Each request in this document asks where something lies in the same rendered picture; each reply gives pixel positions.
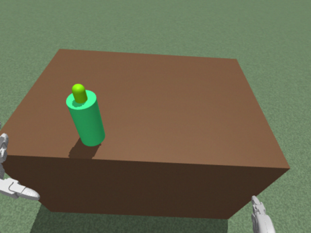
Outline right robot hand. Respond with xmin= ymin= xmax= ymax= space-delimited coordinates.
xmin=251 ymin=196 xmax=276 ymax=233

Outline bottle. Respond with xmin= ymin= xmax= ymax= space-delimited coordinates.
xmin=66 ymin=84 xmax=105 ymax=146

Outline left robot hand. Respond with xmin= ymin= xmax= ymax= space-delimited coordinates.
xmin=0 ymin=122 xmax=40 ymax=200

